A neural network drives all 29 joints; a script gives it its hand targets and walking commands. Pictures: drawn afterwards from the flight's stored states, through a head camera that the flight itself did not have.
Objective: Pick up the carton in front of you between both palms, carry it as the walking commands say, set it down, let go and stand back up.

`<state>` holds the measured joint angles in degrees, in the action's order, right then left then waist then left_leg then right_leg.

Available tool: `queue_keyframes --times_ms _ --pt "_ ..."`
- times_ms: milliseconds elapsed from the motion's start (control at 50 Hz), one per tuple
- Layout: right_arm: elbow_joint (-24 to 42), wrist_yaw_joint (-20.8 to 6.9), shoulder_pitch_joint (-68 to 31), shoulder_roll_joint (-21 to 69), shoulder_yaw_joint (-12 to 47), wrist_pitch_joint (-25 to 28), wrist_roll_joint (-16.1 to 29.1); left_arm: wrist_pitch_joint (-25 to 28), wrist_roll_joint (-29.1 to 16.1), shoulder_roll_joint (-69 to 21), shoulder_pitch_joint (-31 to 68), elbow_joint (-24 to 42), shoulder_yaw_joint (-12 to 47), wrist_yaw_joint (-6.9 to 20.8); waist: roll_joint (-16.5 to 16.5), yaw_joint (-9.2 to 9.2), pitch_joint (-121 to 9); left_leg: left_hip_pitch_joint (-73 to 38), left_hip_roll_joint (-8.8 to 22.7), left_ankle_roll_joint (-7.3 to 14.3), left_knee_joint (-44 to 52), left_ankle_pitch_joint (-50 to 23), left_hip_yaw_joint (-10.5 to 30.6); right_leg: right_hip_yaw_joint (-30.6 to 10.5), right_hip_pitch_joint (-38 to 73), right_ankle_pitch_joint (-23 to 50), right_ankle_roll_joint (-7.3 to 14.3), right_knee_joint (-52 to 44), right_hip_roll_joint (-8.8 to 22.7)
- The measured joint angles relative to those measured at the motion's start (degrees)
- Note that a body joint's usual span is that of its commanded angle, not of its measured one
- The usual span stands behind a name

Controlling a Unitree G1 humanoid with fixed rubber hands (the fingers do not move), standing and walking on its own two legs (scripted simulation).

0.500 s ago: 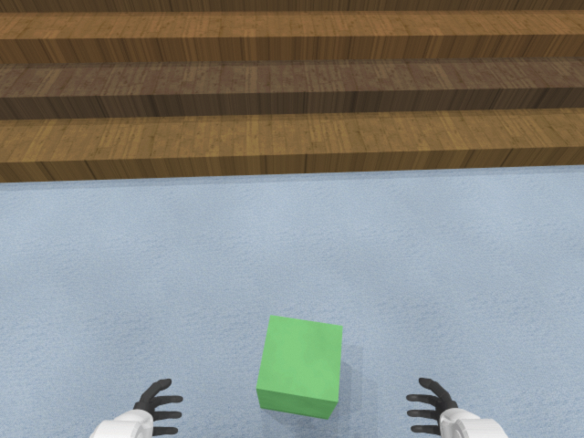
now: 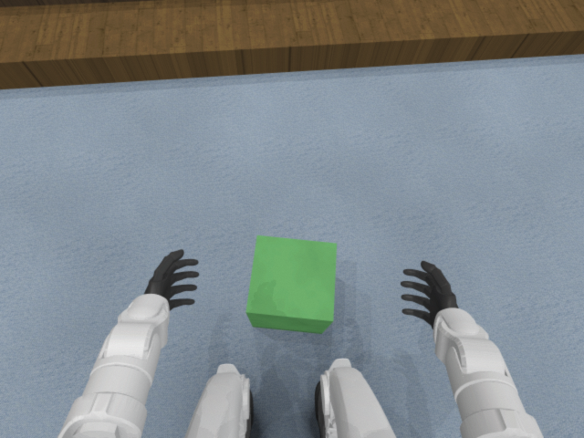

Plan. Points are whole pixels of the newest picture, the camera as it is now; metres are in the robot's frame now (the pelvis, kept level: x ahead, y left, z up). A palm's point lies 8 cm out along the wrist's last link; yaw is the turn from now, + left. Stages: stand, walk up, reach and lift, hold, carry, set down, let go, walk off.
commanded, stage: reach and lift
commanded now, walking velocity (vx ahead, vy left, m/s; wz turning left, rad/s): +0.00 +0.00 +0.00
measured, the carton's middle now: (291, 288) +0.45 -0.03 -0.56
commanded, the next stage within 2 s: none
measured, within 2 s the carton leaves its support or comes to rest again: neither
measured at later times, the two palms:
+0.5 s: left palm (188, 209) +0.49 +0.17 -0.14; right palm (411, 232) +0.44 -0.22 -0.14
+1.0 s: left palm (212, 264) +0.47 +0.16 -0.38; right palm (378, 277) +0.42 -0.22 -0.37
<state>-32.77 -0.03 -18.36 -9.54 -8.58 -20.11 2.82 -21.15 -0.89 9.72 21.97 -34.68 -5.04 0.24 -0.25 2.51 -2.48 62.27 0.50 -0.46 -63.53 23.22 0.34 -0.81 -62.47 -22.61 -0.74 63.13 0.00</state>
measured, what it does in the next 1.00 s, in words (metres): lowers itself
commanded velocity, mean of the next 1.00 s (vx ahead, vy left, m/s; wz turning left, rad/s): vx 0.00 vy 0.00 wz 0.00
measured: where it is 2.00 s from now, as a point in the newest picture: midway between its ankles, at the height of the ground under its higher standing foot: outside the picture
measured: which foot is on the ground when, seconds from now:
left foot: down 0.00-1.00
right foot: down 0.00-1.00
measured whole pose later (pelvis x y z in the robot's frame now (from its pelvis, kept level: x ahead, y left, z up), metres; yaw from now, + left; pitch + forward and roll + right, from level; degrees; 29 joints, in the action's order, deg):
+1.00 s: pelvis -0.04 +0.00 -0.22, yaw -1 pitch +49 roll -1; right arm -48.2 5.6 -57.2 -14.0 -13.3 -1.4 10.0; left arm -3.5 -7.1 18.3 62.9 -51.1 -5.3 -5.0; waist -0.5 3.4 0.0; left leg 124.9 -2.2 -1.6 -106.0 29.9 2.7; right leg -1.8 -124.8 -28.8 -2.5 104.8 -2.1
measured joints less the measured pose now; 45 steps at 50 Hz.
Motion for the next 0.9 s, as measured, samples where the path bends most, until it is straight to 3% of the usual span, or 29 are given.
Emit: queue_keyframes --times_ms 100,380,560,680,780,900 --pt "-4.3 1.6 -10.6 1.1 -3.2 1.2 -1.1 1.2 0.6 0.5 11.5 -6.0 -2.5 -0.3 -0.3 0.5 1.6 5.1 -0.3 -0.1 -1.8 -1.0 0.4 0.1 -4.9 1.0 -0.1 1.6 0.0" --pt "-13.0 4.2 -32.3 -0.3 -8.5 11.8 0.0 11.6 0.4 5.9 36.3 -19.0 -6.1 -1.1 -0.8 1.89 -0.1 23.1 -0.9 -0.2 -4.3 -3.1 1.1 0.0 -22.8 3.1 -0.4 4.0 -0.1" --pt "-13.4 2.2 -32.7 0.6 -11.4 16.8 -2.3 16.3 3.8 4.9 36.8 -18.9 -9.5 0.1 -0.8 1.81 -4.1 29.3 -1.2 -0.2 -2.8 -3.1 1.4 -0.3 -29.0 3.1 -0.5 2.5 -0.3" --pt "-16.2 1.8 -32.6 1.2 -12.9 19.0 -3.5 18.0 5.1 3.3 35.8 -20.0 -10.4 -0.4 -0.9 1.41 -7.9 38.0 -1.3 -0.4 -9.8 0.0 1.7 -0.4 -37.7 0.2 -0.6 9.4 -0.7" --pt "-17.4 2.6 -33.1 0.6 -11.7 20.2 -1.7 19.0 3.1 3.3 35.5 -19.6 -8.4 -1.9 -0.7 1.2 -7.9 47.4 -1.7 -0.6 -19.9 3.3 2.0 -0.7 -47.1 -3.1 -0.9 19.4 -1.2" --pt "-15.1 4.4 -34.8 -2.0 -7.4 20.1 3.6 18.9 -2.4 6.0 36.6 -16.0 -3.3 -4.0 -0.4 1.02 -2.9 57.1 -2.3 -1.0 -32.9 5.9 2.3 -0.9 -56.8 -5.6 -1.4 32.2 -1.7"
